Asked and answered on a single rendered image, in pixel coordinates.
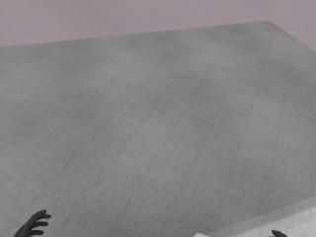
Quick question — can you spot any robot left hand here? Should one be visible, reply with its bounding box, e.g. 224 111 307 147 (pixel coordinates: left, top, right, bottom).
14 209 51 237

